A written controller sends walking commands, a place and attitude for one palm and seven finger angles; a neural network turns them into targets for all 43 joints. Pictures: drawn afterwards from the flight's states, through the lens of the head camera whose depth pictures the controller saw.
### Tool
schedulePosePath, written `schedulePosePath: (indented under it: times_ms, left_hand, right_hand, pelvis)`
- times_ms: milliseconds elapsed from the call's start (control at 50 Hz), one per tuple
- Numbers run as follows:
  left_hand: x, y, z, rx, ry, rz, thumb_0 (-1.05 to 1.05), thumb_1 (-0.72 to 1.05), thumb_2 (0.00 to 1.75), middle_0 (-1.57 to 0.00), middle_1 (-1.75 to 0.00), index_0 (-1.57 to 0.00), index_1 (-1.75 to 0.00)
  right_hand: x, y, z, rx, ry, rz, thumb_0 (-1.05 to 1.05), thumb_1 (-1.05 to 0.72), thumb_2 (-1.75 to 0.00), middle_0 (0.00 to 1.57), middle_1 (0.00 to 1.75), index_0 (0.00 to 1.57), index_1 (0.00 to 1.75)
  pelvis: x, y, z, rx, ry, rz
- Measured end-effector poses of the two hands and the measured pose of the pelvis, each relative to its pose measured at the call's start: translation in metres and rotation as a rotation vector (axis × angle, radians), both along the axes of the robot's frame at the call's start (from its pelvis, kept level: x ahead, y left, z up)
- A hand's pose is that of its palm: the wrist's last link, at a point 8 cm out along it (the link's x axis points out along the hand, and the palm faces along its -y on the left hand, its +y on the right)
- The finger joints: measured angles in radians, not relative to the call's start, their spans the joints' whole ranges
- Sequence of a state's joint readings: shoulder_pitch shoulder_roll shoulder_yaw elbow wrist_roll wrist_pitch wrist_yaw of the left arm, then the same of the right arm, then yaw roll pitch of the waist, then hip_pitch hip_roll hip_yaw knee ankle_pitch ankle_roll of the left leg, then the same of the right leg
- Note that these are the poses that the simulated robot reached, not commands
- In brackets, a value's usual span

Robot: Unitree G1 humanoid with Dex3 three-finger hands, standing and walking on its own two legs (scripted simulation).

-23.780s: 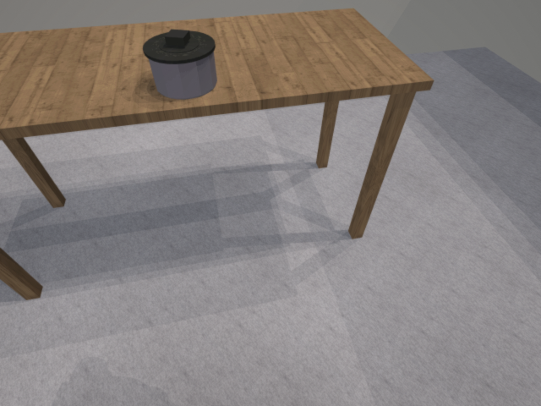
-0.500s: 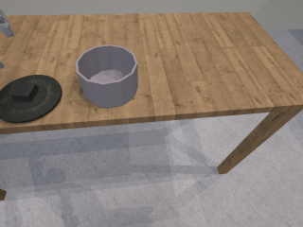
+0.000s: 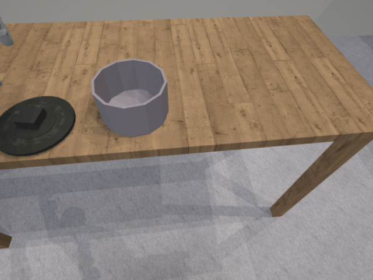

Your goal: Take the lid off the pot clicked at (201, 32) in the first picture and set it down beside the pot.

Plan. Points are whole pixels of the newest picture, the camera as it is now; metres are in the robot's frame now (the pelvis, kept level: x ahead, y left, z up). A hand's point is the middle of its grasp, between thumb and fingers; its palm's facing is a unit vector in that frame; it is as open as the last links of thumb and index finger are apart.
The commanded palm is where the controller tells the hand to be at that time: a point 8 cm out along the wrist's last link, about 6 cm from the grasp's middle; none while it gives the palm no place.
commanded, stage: draw the hand back to the body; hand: left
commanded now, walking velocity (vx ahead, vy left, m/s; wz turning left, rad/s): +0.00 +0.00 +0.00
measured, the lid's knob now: (30, 117) +0.48 +0.34 +0.07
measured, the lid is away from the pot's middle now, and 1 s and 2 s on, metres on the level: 0.24 0.24 0.24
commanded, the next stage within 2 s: none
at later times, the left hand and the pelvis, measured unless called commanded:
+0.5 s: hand out of the picture +0.42 +0.27 +0.27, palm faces +0.41 -0.85 -0.32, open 11.0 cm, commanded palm +0.35 +0.31 +0.28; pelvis +0.00 -0.02 +0.01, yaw -1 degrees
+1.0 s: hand out of the picture +0.33 +0.24 +0.27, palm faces +0.51 -0.83 -0.21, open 8.9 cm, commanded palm +0.27 +0.27 +0.27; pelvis +0.01 -0.05 +0.02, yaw -1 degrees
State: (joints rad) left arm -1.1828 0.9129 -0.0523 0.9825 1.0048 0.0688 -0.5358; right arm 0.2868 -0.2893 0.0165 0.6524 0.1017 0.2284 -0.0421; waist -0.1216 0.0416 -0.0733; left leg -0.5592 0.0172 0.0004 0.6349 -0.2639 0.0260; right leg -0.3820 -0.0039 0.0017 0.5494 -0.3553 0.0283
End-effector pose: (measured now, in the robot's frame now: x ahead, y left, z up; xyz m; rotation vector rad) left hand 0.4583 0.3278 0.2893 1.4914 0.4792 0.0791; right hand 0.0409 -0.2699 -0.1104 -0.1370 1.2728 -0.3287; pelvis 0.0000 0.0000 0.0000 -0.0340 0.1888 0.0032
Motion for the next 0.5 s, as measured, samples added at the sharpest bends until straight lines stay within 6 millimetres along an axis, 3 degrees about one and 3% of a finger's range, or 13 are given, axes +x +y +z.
schedulePosePath:
  times_ms: [140, 280, 380, 440, 500]
  left_hand:
    - [-0.014, -0.004, -0.007, 0.007, -0.017, -0.018, 0.0, -0.08, 0.81, -0.44, -0.71, -0.44, -0.71]
    - [-0.041, -0.001, -0.01, 0.008, -0.043, -0.019, 0.0, -0.08, 0.81, -0.44, -0.71, -0.44, -0.71]
    - [-0.06, -0.01, -0.007, -0.664, -0.556, -0.133, 0.0, -0.09, 0.81, -0.44, -0.72, -0.44, -0.71]
    - [-0.072, -0.014, -0.009, -0.877, -0.784, -0.117, 0.0, -0.08, 0.81, -0.44, -0.71, -0.44, -0.71]
    - [-0.081, -0.017, -0.012, -0.985, -0.918, -0.084, 0.0, -0.07, 0.81, -0.44, -0.71, -0.43, -0.7]
  right_hand:
    - [0.027, 0.004, 0.001, 0.03, -0.063, 0.032, 0.0, -0.91, -0.9, 0.2, 0.3, 0.2, 0.3]
    - [0.06, 0.009, 0.007, 0.048, -0.152, 0.088, 0.0, -0.91, -0.9, 0.2, 0.3, 0.2, 0.3]
    - [0.079, 0.018, 0.019, 0.018, -0.255, 0.192, 0.0, -0.91, -0.9, 0.2, 0.3, 0.2, 0.3]
    - [0.086, 0.02, 0.027, 0.005, -0.3, 0.217, 0.0, -0.91, -0.9, 0.2, 0.3, 0.2, 0.3]
    - [0.091, 0.017, 0.033, -0.007, -0.342, 0.221, 0.0, -0.91, -0.9, 0.21, 0.3, 0.2, 0.3]
  pelvis:
    - [-0.001, -0.002, 0.001, 0.003, -0.019, 0.005]
    - [-0.003, -0.004, 0.003, 0.006, -0.048, 0.013]
    - [-0.005, -0.008, 0.006, 0.011, -0.109, 0.003]
    - [-0.002, -0.013, 0.009, 0.014, -0.133, -0.006]
    - [0.001, -0.017, 0.011, 0.014, -0.154, -0.012]
